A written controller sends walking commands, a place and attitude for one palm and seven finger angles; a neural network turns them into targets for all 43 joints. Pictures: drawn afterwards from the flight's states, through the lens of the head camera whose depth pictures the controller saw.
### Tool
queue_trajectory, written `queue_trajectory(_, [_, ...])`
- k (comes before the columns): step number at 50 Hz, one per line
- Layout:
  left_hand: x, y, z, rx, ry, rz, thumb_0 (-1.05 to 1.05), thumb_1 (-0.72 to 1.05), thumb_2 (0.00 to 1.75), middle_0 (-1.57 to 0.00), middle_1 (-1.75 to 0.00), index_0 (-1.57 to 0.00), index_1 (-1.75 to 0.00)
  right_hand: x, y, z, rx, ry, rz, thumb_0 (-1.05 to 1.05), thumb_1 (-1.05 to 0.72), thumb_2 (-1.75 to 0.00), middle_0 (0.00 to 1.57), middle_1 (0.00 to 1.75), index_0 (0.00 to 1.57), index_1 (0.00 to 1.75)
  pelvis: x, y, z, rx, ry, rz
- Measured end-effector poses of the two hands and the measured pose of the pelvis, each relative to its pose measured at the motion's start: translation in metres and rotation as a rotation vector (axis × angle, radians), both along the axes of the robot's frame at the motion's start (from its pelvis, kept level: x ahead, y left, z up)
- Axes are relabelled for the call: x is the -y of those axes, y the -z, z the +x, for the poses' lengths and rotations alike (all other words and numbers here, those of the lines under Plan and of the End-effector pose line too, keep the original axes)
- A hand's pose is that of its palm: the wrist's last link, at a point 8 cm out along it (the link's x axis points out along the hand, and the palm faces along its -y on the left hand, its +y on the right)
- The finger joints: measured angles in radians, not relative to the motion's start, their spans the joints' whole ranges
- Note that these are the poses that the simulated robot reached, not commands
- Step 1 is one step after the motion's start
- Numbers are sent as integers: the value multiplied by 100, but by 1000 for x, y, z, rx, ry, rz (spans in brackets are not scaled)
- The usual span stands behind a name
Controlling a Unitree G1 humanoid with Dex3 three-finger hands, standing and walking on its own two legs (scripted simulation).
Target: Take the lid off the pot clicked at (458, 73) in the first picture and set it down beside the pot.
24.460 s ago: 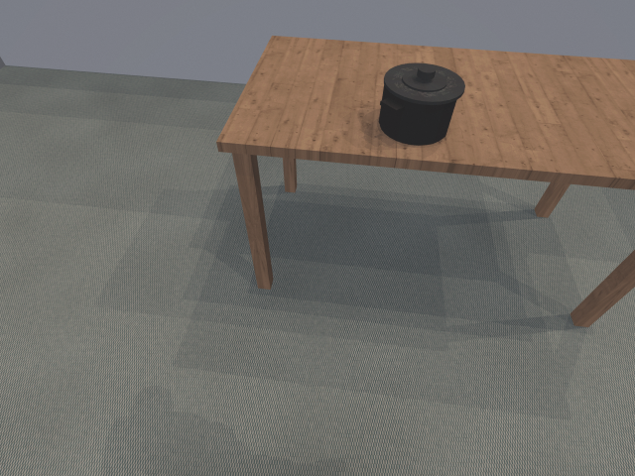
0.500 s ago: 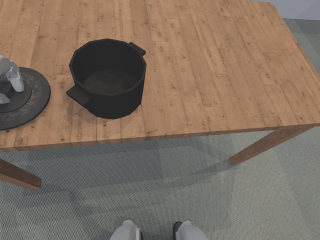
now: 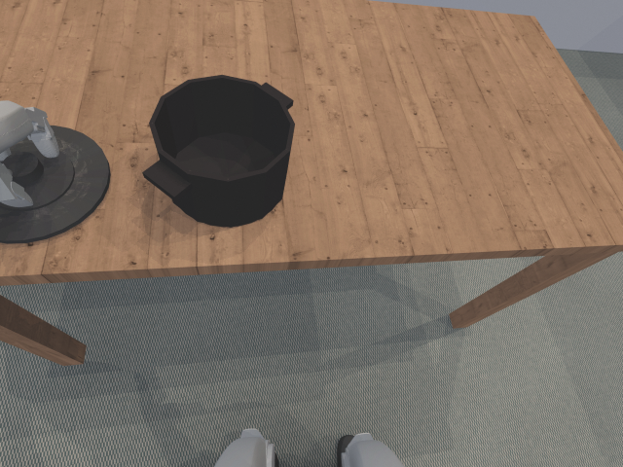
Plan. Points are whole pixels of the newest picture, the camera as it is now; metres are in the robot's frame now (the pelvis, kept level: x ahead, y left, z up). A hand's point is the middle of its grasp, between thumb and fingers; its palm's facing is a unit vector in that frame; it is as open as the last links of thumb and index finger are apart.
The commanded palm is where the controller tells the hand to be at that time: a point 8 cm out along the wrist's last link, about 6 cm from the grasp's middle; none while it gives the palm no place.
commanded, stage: open the fingers wide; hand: left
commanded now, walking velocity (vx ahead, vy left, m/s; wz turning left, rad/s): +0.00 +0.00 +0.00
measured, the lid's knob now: (23, 167) +0.49 +0.37 +0.00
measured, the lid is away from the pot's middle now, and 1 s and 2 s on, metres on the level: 0.26 0.26 0.26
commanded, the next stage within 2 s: raise the empty hand in 0.28 s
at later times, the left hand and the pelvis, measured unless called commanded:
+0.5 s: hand (16, 168) +0.46 +0.35 +0.04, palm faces -0.44 -0.13 -0.89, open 11.0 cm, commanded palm +0.51 +0.32 +0.10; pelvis -0.01 -0.01 +0.00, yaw +0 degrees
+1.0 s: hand out of the picture +0.46 +0.34 +0.10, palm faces -0.43 -0.12 -0.90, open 11.0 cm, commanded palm +0.50 +0.33 +0.16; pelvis +0.01 -0.01 +0.01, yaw +0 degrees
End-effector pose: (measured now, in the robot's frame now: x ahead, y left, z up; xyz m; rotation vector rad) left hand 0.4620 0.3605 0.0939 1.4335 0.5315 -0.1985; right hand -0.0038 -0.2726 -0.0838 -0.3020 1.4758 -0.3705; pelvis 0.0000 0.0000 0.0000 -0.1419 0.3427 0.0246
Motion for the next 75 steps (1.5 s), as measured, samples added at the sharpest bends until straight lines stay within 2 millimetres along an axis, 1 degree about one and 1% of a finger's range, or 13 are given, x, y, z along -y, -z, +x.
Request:
queue_trajectory(4, [0, 3, 0, -23, -11, 8, 0, 13, 53, -37, -95, -39, -96, -1, 1, -3, 8, 2, 6, 0, -90, -90, 21, 30, 20, 30, 1, 2, -3, -1, 3, 1])
queue_trajectory(9, [2, 1, -1, -16, 5, 5, 0, 8, 54, -34, -94, -35, -94, 0, 2, -8, 7, 7, 1, 0, -90, -90, 21, 30, 20, 30, 2, 3, -5, -4, 4, 1])
queue_trajectory(17, [5, -2, 0, -6, 7, 14, 0, 6, 54, -33, -93, -33, -92, 2, 3, -13, -7, 10, -2, 0, -90, -90, 21, 30, 20, 30, 3, 4, -7, -9, 1, 1])
queue_trajectory(24, [11, -3, 4, -4, 10, 19, 0, 5, 55, -33, -92, -33, -92, 5, 4, -12, -2, 11, -1, 0, -90, -90, 21, 30, 20, 30, 6, 4, -7, -9, 2, 2])
queue_trajectory(33, [10, -23, 8, 13, -22, 19, 0, 4, 56, -33, -92, -33, -91, 6, 0, -4, 28, 18, 8, 0, -90, -90, 21, 30, 20, 30, 9, -2, -1, 8, 3, 9])
queue_trajectory(40, [11, -42, 8, 11, -17, 20, 0, 4, 56, -33, -92, -33, -91, 7, -1, 3, 40, 15, 23, 0, -90, -90, 21, 30, 20, 30, 11, -7, 5, 25, 2, 16])
queue_trajectory(44, [12, -50, 7, 4, -17, 24, 0, 4, 56, -33, -91, -33, -91, 8, -2, 9, 53, 12, 31, 0, -90, -90, 21, 30, 20, 30, 12, -10, 7, 35, 3, 22])
queue_trajectory(51, [15, -64, 6, 18, -3, 25, 0, 4, 56, -33, -91, -33, -91, 13, -6, 19, 76, 3, 30, 0, -90, -90, 21, 30, 20, 30, 15, -15, 12, 53, 3, 31])
queue_trajectory(63, [12, -91, 4, 33, -26, 24, 0, 4, 56, -33, -91, -33, -91, 23, -13, 32, 103, -8, 27, 0, -90, -90, 21, 30, 20, 30, 20, -23, 18, 84, 5, 46])
queue_trajectory(75, [13, -112, 1, 30, -29, 47, 0, 4, 56, -33, -91, -33, -91, 26, -16, 43, 129, -26, 35, 0, -90, -90, 21, 30, 20, 30, 22, -29, 20, 110, 1, 53])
